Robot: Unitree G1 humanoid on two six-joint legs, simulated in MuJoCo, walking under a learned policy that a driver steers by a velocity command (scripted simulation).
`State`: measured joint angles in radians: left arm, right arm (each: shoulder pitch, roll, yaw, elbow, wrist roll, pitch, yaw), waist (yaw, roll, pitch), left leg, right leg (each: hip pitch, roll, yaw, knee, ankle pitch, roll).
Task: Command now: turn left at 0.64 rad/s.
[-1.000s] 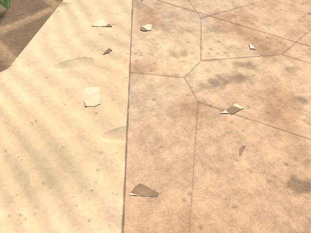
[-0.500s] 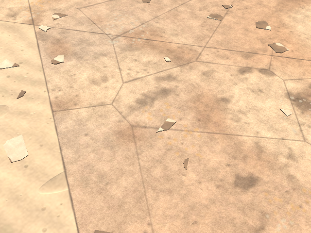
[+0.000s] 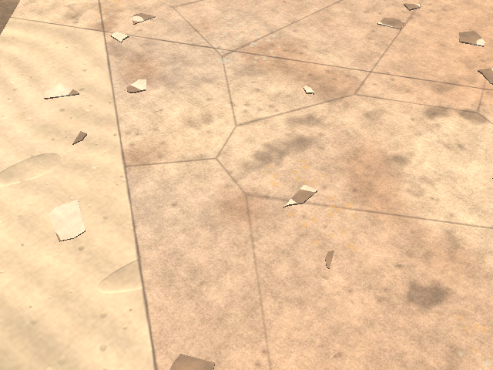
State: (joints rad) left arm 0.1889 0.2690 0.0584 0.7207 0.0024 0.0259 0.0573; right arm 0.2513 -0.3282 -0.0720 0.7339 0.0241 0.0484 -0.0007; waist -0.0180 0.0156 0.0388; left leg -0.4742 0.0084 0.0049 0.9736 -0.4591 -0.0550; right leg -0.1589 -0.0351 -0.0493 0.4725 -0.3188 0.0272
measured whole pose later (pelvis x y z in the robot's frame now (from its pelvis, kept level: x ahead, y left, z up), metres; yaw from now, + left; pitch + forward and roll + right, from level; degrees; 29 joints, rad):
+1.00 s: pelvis +0.17 -0.07 +0.00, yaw -7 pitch +2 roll +1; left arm 0.37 0.27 0.04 0.73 0.00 -0.07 -0.03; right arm 0.23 -0.31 -0.05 0.70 0.04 -0.10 0.04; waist 0.02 0.05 -0.01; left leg -0.57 0.07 0.01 1.25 -0.28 0.04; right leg -0.20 0.01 -0.10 0.55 -0.39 -0.06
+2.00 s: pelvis +1.00 -0.09 +0.00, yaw +29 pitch +0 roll -2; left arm 0.59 0.26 0.05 0.84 -0.01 -0.11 -0.02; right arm 0.07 -0.28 -0.02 0.63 0.01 -0.08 0.03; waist 0.11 0.05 0.01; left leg -0.76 0.08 -0.05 0.98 -0.11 0.06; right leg 0.00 0.06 0.01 0.30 -0.30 -0.02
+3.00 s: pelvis +1.83 +0.23 +0.00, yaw -11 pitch +0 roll +1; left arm 0.42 0.25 0.06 0.73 -0.04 -0.06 0.01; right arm -0.05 -0.27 -0.02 0.56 0.00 -0.12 0.01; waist 0.12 0.02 0.05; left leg -0.64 0.05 -0.19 0.59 0.04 -0.07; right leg -0.05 0.15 0.25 0.45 -0.36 -0.12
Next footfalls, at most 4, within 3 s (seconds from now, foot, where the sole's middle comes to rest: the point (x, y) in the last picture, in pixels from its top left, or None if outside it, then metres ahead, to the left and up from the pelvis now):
0.12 left None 0.05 0.13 -0.77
0.86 right None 0.14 -0.15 -0.77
1.30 left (280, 323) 0.61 -0.08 -0.77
1.72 right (313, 207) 1.01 -0.21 -0.77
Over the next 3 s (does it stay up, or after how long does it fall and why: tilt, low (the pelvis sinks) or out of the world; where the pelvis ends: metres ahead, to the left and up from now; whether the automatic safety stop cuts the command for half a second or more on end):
stays up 1.83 0.23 0.00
